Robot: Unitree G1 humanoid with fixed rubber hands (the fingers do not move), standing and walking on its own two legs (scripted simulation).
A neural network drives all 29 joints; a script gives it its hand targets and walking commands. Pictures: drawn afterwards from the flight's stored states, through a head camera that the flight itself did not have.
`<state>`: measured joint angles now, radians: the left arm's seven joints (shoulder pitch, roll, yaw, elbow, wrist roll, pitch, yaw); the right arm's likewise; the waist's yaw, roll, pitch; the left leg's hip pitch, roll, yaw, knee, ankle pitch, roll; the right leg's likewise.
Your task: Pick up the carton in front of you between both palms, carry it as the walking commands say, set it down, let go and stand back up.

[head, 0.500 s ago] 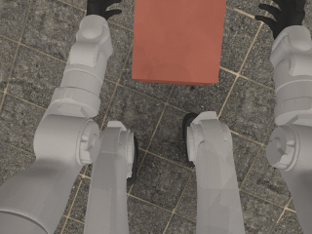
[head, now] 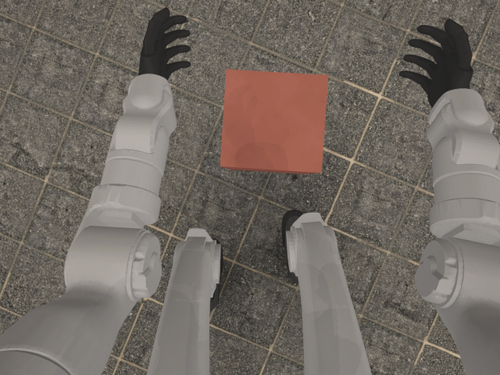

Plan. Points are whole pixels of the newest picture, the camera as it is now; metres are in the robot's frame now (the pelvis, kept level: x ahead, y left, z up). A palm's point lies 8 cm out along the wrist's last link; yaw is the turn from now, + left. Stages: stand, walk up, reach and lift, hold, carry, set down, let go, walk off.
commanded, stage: set down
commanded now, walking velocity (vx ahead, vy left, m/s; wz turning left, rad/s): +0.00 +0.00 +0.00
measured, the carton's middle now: (271, 130) +0.47 -0.08 -0.43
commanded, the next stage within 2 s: let go in 0.18 s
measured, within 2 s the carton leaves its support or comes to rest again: neither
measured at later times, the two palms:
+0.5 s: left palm (90, 114) +0.44 +0.12 +0.02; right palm out of the picture +0.39 -0.30 +0.02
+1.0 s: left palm out of the picture +0.30 +0.22 +0.13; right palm out of the picture +0.25 -0.24 +0.14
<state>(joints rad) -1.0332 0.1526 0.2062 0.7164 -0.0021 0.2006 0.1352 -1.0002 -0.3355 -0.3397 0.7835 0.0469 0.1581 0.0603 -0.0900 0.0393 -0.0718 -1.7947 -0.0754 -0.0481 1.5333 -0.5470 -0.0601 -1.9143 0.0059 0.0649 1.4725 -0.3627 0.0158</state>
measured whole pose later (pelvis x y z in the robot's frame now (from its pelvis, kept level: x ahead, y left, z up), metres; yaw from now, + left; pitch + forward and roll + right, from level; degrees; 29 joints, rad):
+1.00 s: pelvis +0.10 +0.01 +0.21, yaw -4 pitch +7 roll -1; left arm 0.15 0.18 0.07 0.48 0.03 -0.01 -0.03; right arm 0.21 -0.21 -0.05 0.43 0.01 -0.01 0.07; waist -0.03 0.00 0.03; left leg -0.30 -0.01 -0.08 0.48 -0.31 -0.01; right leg -0.40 0.01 0.04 0.45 -0.18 0.01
